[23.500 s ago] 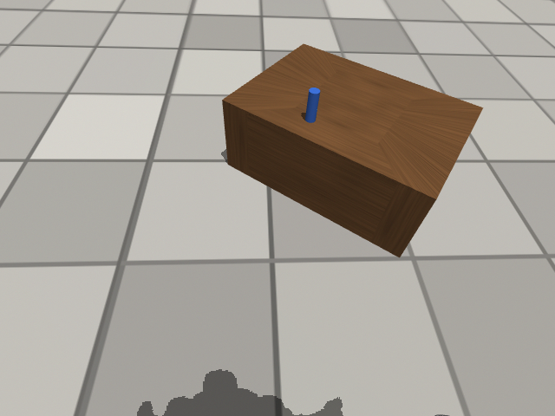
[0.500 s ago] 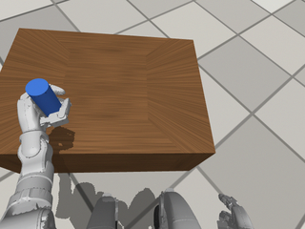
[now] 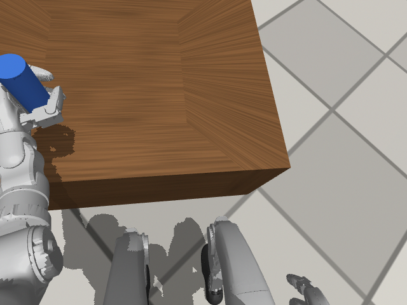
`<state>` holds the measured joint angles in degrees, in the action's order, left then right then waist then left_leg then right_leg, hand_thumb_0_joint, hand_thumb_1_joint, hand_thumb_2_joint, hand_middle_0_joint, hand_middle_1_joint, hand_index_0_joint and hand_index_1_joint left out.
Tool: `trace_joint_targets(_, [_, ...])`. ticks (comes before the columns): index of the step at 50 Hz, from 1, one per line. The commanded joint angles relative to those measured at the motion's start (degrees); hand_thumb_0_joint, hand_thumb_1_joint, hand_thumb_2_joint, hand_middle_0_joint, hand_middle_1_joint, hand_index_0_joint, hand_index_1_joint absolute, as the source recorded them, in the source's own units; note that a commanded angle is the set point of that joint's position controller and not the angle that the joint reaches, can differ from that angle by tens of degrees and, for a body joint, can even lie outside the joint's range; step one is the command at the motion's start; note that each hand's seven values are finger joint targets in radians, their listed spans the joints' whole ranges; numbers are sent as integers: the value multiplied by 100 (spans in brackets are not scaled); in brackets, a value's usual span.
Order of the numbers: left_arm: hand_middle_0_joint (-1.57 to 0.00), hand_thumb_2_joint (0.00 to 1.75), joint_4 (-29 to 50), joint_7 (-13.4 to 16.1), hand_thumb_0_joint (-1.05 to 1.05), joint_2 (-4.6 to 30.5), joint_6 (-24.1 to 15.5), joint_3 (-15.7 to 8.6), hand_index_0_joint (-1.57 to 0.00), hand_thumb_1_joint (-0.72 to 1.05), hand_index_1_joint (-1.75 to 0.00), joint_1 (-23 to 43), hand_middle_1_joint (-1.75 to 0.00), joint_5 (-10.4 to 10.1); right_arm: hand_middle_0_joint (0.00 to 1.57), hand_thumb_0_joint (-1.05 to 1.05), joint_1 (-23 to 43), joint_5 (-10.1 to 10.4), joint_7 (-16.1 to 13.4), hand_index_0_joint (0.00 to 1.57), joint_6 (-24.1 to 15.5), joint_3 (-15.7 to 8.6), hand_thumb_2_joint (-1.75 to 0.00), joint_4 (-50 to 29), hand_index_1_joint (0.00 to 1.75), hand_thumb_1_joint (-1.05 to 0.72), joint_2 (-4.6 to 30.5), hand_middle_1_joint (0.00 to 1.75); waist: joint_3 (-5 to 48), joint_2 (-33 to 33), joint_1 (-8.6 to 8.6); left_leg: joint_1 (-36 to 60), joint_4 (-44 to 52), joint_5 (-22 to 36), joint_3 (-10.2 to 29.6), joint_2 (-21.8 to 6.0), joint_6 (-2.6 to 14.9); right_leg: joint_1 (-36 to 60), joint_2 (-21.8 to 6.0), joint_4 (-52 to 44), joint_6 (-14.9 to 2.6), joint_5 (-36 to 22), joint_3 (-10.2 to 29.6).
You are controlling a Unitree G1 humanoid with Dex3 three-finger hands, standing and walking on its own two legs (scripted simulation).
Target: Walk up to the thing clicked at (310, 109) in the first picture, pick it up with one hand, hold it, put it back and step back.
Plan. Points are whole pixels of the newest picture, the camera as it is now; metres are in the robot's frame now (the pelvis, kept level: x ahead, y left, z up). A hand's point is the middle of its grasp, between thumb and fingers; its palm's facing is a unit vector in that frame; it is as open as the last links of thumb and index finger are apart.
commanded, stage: crouch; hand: left
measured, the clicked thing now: (31, 94) +0.48 +0.25 +0.03
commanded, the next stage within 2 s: lower in 0.34 s
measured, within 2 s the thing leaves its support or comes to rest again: neither
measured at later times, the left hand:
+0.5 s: hand (54, 102) +0.49 +0.23 -0.02, palm faces +0.24 -0.97 +0.00, open 5.7 cm
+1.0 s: hand (64, 117) +0.50 +0.24 -0.09, palm faces +0.24 -0.97 -0.01, open 5.7 cm
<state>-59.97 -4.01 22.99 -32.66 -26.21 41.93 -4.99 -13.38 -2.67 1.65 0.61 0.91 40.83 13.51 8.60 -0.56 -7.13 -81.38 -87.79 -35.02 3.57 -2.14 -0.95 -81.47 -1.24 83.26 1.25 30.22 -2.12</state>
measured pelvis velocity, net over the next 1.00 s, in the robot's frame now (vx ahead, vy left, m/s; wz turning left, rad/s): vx -0.02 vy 0.00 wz -0.01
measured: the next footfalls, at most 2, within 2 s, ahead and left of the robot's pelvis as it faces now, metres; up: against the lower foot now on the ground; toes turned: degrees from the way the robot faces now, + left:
none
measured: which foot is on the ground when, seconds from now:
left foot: down 0.00-1.00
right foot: down 0.00-1.00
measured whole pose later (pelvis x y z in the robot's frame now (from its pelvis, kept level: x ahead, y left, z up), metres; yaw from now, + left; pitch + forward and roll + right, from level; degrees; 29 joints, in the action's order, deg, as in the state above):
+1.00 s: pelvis -0.02 +0.00 -0.10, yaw -1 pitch +35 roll -5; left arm -61.5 -5.9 28.6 -30.0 -28.7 49.5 -3.1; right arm -11.6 -3.5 1.9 0.5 2.6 39.3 15.0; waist 9.3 -0.6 -9.1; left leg -103.2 -107.1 -38.9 4.9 -1.2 -1.1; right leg -103.1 -1.7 102.1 1.4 33.8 -2.1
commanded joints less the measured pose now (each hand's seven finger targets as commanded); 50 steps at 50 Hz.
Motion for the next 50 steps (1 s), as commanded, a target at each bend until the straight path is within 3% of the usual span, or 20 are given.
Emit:
trace_joint_targets(1, [-136,121,1236,-64,0,1476,-414,-67,-138,57,-137,2325,-138,-4,20,0,-805,-32,-96,20,-113,-374,-90,-282,30,-91,1103,30,3418,-826,-26,1906,1058,1594,-15,86,125,1693,134,-732,-381,-1225,-46])
trace_joint_targets(8, [-134,121,1118,-54,0,1547,-289,-106,-135,55,-135,2409,-137,25,20,0,-724,-19,-105,20,-118,-372,-90,-331,30,-91,1119,30,3257,-880,-38,1631,968,1033,22,77,128,1298,137,-630,-385,-752,-50])
trace_joint_targets(11, [-132,120,1263,-67,0,1513,-295,-56,-134,56,-134,2505,-135,10,20,0,-759,-24,-103,20,-126,-357,-90,-324,30,-91,1128,30,3319,-920,-63,1603,892,1212,49,82,116,1212,130,-501,-392,-892,-85])
trace_joint_targets(12, [-132,120,1165,-68,0,1601,-267,-163,-134,56,-134,2434,-135,7,20,0,-811,-35,-112,20,-125,-357,-90,-285,30,-91,1156,30,3400,-952,-37,1637,805,1449,43,78,117,1174,130,-432,-398,-1042,-91])
trace_joint_targets(14, [-131,120,1318,-126,0,1476,-269,-9,-133,57,-133,2571,-134,-7,20,0,-767,-34,-93,20,-135,-351,-90,-323,30,-91,1171,30,3466,-1112,-45,1856,767,1689,101,58,89,925,139,-317,-429,-1120,-119])
trace_joint_targets(15, [-131,121,1210,-113,0,1529,-253,-90,-133,56,-133,2542,-134,-4,20,0,-815,-50,-98,20,-128,-353,-90,-303,30,-91,1161,30,3551,-1062,-83,1722,647,1784,44,73,118,1034,133,-314,-406,-1244,-93])
trace_joint_targets(18, [-131,120,1248,-63,0,1665,-242,-169,-132,53,-133,2545,-134,21,20,0,-790,-45,-102,20,-131,-334,-90,-305,30,-91,1124,30,3452,-881,-60,1342,609,1380,-4,105,152,1206,125,-321,-377,-1051,-47])
trace_joint_targets(20, [-131,120,1342,-54,0,1579,-241,-123,-132,51,-133,2661,-134,18,20,0,-773,-41,-103,20,-121,-353,-90,-335,30,-92,1153,30,3481,-1008,-53,1489,641,1313,46,90,126,942,126,-252,-406,-919,-70])
trace_joint_targets(24, [-135,121,1134,-59,0,1656,-160,-175,-136,53,-137,2460,-138,69,20,0,-835,-49,-107,20,-119,-352,-90,-321,30,-92,1172,30,3648,-854,-84,1354,455,1572,9,100,160,1084,118,-185,-385,-1193,-56])
trace_joint_targets(28, [-134,121,777,-65,0,1497,-198,-221,-135,51,-137,2254,-137,45,20,0,-834,-69,-77,20,-125,-304,-90,-284,30,-92,1151,30,3282,-654,-115,799,192,1562,-10,119,191,781,120,38,-377,-1186,-58])
trace_joint_targets(30, [-135,121,931,-65,0,1693,-302,-294,-136,52,-137,2401,-138,94,20,0,-816,-101,-55,20,-115,-291,-90,-335,30,-92,1161,30,3396,-734,-93,701,96,1494,-23,125,187,709,120,148,-378,-1109,-44])
trace_joint_targets(32, [-135,124,1086,-93,0,1700,-361,-186,-136,53,-139,2656,-140,140,20,0,-791,-106,-32,20,-117,-285,-90,-398,30,-91,1175,30,3565,-913,-118,770,41,1406,-23,121,167,556,121,248,-402,-1017,-37])
trace_joint_targets(34, [-134,125,927,-100,0,1740,-361,-242,-136,54,-139,2585,-140,158,20,0,-833,-119,-28,20,-125,-280,-90,-380,30,-91,1197,30,3623,-909,-130,668,-73,1445,-13,121,163,484,120,382,-397,-1067,-46])
trace_joint_targets(38, [-132,123,1175,-120,0,1941,-406,-255,-133,54,-136,3005,-137,126,20,0,-859,-136,-32,20,-122,-275,-90,-368,30,-92,1235,30,3896,-1071,-154,604,-245,1257,-31,135,157,346,112,530,-384,-901,-25])
trace_joint_targets(39, [-133,124,1193,-140,0,1935,-399,-228,-134,55,-137,3021,-138,131,20,0,-791,-120,-42,20,-117,-273,-90,-390,30,-92,1220,30,3829,-1058,-145,538,-232,1021,-34,136,162,264,117,518,-386,-705,-17])
trace_joint_targets(43, [-133,124,1094,-189,0,1998,-301,-299,-134,56,-137,2966,-137,127,20,0,-864,-126,-55,20,-97,-261,-90,-344,30,-92,1273,30,3950,-1142,-143,491,-406,1171,-45,131,153,180,91,703,-385,-827,-39])
trace_joint_targets(46, [-133,126,1226,-175,0,2121,-237,-357,-134,55,-138,3012,-138,114,20,0,-843,-105,-68,20,-80,-255,-90,-370,30,-91,1288,30,3938,-1087,-127,281,-430,971,-61,141,159,219,92,752,-373,-693,-36])
trace_joint_targets(50, [-133,125,1150,-168,0,1978,-166,-287,-134,55,-137,3036,-137,127,20,0,-852,-87,-74,20,-71,-248,-90,-346,30,-91,1295,30,3790,-1159,-207,318,-477,938,47,123,134,-220,80,941,-397,-608,-110])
